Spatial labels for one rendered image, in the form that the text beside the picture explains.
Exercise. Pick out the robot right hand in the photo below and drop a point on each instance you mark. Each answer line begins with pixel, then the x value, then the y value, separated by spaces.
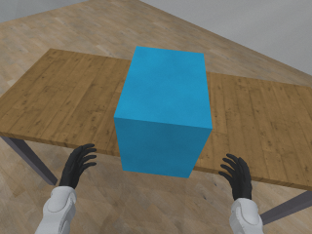
pixel 240 181

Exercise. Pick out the table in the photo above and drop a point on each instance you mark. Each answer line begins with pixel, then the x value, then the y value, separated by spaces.
pixel 69 99

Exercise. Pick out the robot left hand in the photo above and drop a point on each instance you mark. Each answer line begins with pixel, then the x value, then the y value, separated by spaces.
pixel 75 166

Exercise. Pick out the robot left forearm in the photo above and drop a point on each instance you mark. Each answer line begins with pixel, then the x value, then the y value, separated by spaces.
pixel 58 211

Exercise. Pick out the robot right forearm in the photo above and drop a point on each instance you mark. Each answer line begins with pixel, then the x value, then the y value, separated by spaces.
pixel 244 217

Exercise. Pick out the carton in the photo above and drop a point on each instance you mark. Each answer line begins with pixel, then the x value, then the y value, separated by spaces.
pixel 163 116

